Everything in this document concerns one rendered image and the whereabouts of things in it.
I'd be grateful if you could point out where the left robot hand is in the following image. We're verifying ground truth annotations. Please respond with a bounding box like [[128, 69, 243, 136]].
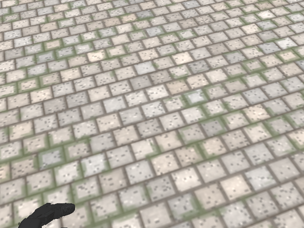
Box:
[[18, 202, 75, 228]]

